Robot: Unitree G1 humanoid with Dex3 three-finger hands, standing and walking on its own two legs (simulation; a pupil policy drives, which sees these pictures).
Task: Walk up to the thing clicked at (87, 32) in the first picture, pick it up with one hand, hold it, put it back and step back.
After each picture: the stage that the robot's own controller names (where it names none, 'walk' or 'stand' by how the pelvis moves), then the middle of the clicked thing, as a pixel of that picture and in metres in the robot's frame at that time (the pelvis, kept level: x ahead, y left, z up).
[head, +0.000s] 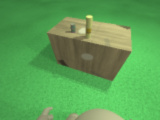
stand; (88, 27) +0.96 +0.08 +0.04
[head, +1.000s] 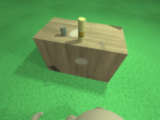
walk; (81, 31) +0.84 +0.12 +0.05
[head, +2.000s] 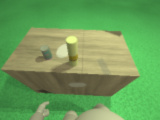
walk; (72, 53) +0.47 +0.15 +0.06
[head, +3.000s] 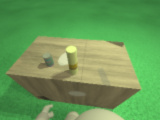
stand; (72, 61) +0.42 +0.17 +0.05
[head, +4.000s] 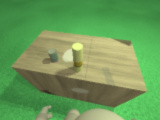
stand; (77, 59) +0.43 +0.13 +0.05
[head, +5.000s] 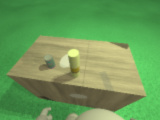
stand; (74, 65) +0.39 +0.15 +0.04
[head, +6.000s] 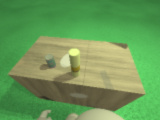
stand; (75, 64) +0.40 +0.15 +0.04
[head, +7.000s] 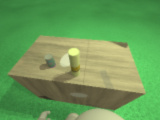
stand; (74, 64) +0.40 +0.15 +0.04
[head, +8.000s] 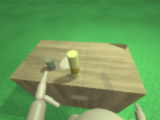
rise first; (74, 66) +0.39 +0.17 +0.05
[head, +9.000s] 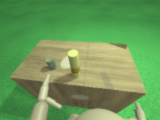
go down; (74, 65) +0.40 +0.16 +0.05
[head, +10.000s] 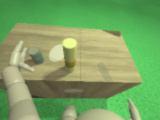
go down; (70, 58) +0.39 +0.14 +0.09
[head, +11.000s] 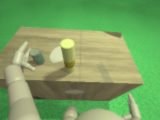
approach; (69, 58) +0.40 +0.15 +0.10
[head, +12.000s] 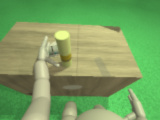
close in; (65, 52) +0.42 +0.16 +0.12
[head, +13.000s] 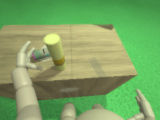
go down; (57, 55) +0.40 +0.18 +0.12
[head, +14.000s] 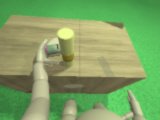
close; (67, 51) +0.41 +0.15 +0.13
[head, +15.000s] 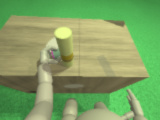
lift; (66, 51) +0.40 +0.15 +0.14
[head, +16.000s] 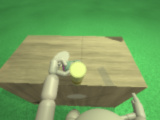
lift; (77, 76) +0.28 +0.09 +0.11
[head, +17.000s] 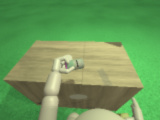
hold; (116, 117) +0.24 -0.32 -0.60
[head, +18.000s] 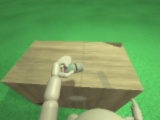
hold; out of the picture +0.21 -0.37 -0.72
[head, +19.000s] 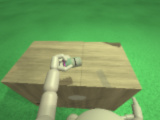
crouch; out of the picture +0.21 -0.38 -0.73
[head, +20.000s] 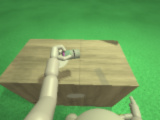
lower; (115, 117) +0.22 -0.38 -0.73
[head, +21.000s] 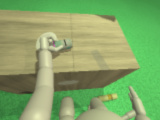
lower; (107, 97) +0.24 -0.39 -0.64
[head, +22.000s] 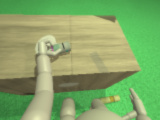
lower; (109, 99) +0.22 -0.37 -0.65
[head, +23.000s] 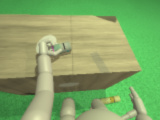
lower; (109, 100) +0.22 -0.38 -0.65
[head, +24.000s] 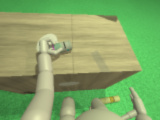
lower; (109, 99) +0.22 -0.38 -0.64
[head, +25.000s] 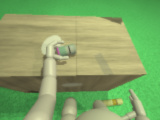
open; (112, 102) +0.21 -0.39 -0.65
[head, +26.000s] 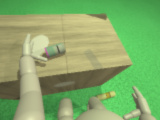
sink last; (105, 95) +0.25 -0.37 -0.65
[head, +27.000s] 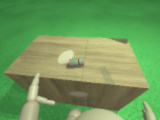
stand; out of the picture +0.19 -0.37 -0.68
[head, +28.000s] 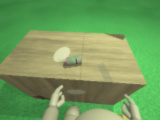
stand; (117, 118) +0.20 -0.37 -0.68
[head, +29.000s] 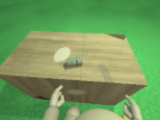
stand; (118, 118) +0.20 -0.37 -0.68
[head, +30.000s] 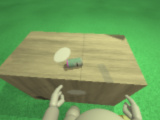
stand; (118, 118) +0.20 -0.37 -0.68
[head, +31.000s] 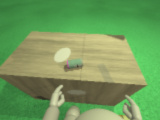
stand; (118, 118) +0.21 -0.37 -0.68
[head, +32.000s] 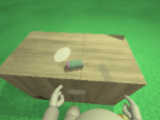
stand; (117, 117) +0.21 -0.37 -0.68
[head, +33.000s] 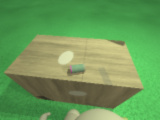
stand; out of the picture +0.21 -0.38 -0.72
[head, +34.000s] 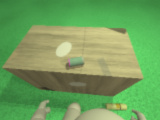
walk; (116, 106) +0.25 -0.36 -0.72
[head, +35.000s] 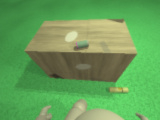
walk; (118, 89) +0.49 -0.36 -0.73
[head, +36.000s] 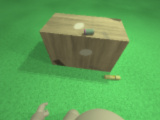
stand; (112, 77) +0.77 -0.41 -0.73
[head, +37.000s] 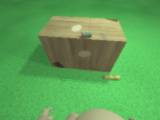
stand; (111, 77) +0.78 -0.38 -0.74
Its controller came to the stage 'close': yes
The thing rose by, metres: 0.00
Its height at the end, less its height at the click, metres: -0.79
